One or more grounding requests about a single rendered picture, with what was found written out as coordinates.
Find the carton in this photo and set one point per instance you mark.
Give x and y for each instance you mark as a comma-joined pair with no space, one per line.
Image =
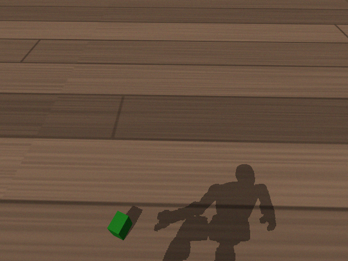
120,225

